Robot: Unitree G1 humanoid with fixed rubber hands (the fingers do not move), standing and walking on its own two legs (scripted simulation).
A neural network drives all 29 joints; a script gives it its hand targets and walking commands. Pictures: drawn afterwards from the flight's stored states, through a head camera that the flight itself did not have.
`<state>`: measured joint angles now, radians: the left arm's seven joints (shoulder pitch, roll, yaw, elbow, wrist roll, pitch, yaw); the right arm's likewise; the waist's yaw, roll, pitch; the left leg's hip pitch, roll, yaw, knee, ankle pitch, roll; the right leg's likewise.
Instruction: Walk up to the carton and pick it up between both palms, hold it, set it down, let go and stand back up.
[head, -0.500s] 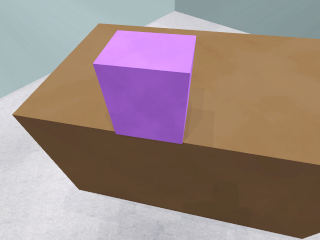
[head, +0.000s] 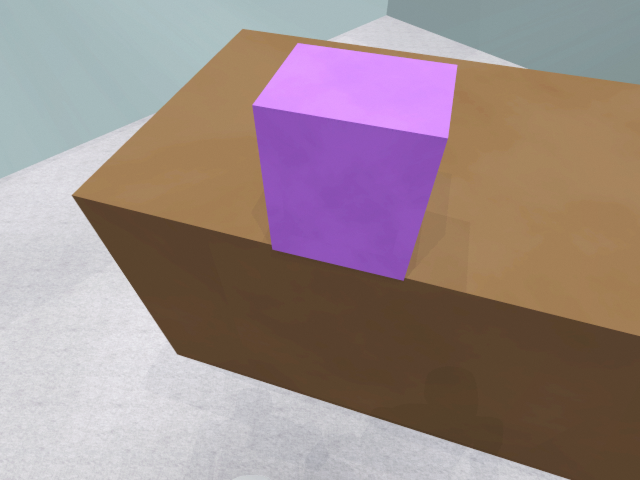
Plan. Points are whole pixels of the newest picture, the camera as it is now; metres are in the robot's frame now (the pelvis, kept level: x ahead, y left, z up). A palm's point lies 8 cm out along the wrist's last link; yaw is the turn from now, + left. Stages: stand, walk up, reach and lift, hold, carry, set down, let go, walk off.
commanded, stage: walk up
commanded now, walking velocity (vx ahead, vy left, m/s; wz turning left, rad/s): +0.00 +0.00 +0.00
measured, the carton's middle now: (353, 168) +0.53 -0.01 +0.09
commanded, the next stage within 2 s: none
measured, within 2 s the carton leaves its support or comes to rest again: neither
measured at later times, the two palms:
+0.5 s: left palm out of the picture +0.00 +0.26 -0.14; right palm out of the picture +0.02 -0.17 -0.14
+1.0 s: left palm (103, 426) +0.20 +0.33 -0.14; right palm out of the picture +0.04 -0.08 -0.13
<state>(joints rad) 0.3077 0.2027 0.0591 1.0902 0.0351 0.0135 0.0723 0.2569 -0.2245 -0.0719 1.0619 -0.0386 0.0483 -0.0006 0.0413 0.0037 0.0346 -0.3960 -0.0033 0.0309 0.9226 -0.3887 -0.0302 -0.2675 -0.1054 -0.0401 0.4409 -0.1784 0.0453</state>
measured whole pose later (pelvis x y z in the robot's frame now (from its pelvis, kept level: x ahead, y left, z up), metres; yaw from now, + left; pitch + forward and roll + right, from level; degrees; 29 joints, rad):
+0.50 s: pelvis +0.01 +0.05 +0.00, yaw -1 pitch -1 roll +0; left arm 0.30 0.13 0.00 1.13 0.01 -0.01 0.03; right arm 0.27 -0.15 -0.01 1.10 0.00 -0.01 -0.03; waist 0.01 0.00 0.03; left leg -0.16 0.00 0.04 0.42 -0.27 0.01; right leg -0.15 -0.02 -0.02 0.41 -0.27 0.01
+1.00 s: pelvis +0.11 +0.11 +0.00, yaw -7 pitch +0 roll -1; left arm 0.18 0.18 0.05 1.02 0.00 -0.01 0.02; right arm 0.40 -0.11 0.02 1.08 -0.02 -0.06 -0.02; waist -0.02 -0.03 0.06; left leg -0.11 0.04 0.10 0.39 -0.28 0.01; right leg -0.41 -0.01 -0.04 0.69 -0.26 -0.01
